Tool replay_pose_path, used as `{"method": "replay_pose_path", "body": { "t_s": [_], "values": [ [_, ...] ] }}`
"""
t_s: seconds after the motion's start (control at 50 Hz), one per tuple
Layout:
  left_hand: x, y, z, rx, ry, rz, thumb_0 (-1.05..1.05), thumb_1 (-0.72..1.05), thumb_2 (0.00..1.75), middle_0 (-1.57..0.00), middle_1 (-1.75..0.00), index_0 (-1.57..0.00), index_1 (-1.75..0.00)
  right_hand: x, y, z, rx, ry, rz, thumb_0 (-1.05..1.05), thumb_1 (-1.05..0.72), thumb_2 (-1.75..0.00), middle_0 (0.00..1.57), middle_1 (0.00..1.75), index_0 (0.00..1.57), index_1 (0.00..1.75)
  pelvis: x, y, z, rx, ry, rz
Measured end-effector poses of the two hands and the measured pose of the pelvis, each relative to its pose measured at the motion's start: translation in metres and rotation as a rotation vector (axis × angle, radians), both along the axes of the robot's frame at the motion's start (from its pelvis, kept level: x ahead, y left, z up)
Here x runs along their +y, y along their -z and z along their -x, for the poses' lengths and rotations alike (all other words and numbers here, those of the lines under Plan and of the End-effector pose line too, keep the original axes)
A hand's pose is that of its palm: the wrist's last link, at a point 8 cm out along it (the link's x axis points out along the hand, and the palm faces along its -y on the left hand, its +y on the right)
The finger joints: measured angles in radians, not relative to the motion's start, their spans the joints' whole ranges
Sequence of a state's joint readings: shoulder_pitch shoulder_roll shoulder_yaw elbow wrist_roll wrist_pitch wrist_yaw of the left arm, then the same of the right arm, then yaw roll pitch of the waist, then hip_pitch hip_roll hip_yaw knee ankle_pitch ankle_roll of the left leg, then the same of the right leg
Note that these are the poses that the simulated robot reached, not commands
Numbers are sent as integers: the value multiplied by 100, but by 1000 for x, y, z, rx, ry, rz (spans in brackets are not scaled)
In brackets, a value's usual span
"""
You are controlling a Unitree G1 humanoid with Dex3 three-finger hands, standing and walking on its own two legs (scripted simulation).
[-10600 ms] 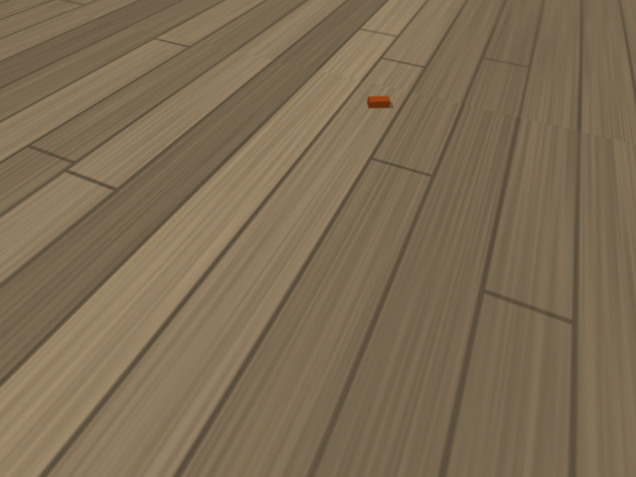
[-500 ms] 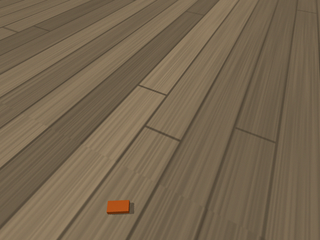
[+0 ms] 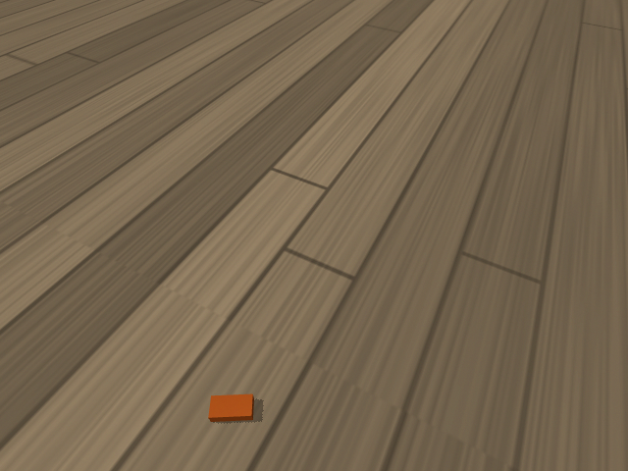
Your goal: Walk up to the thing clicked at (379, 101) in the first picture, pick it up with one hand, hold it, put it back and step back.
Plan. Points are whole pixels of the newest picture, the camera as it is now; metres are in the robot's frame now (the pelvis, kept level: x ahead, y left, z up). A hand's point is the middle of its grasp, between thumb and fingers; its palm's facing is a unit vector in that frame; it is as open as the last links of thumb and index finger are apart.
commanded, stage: stand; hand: left
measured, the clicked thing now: (232, 407) +0.44 +0.24 -0.76
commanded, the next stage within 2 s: none
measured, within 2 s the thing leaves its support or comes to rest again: neither
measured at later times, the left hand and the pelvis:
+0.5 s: hand out of the picture +0.07 +0.25 -0.16, palm faces -0.04 -0.94 -0.35, open 7.4 cm; pelvis +0.00 +0.00 +0.00, yaw +0 degrees
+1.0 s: hand out of the picture +0.07 +0.25 -0.16, palm faces -0.04 -0.94 -0.35, open 7.4 cm; pelvis +0.00 +0.00 +0.00, yaw +0 degrees
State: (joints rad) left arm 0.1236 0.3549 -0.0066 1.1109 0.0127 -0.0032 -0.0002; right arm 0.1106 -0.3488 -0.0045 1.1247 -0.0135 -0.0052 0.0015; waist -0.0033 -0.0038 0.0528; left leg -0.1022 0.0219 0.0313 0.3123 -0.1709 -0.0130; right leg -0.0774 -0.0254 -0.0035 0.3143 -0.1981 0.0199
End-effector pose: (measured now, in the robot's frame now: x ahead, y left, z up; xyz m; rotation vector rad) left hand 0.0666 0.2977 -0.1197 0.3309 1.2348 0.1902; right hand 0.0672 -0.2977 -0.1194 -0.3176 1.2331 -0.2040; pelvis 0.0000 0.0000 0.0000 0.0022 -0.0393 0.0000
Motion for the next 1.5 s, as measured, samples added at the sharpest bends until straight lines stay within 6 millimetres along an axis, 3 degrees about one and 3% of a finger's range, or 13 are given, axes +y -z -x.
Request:
{"method": "replay_pose_path", "body": {
  "t_s": [0.58, 1.5],
  "values": [
    [1, 0, 5, 9, 2, -1, 1, 90, 90, -20, -30, -20, -30, 0, 1, 8, 16, 5, 0, 0, -91, -90, 21, 30, 20, 30, 0, 0, 2, -1, 2, 0],
    [1, 0, -1, 2, 1, -2, 1, 90, 90, -20, -30, -20, -30, 2, 1, -1, 5, 0, -2, 0, -91, -90, 21, 30, 20, 30, 1, 0, -2, 1, 0, 0]
  ]
}}
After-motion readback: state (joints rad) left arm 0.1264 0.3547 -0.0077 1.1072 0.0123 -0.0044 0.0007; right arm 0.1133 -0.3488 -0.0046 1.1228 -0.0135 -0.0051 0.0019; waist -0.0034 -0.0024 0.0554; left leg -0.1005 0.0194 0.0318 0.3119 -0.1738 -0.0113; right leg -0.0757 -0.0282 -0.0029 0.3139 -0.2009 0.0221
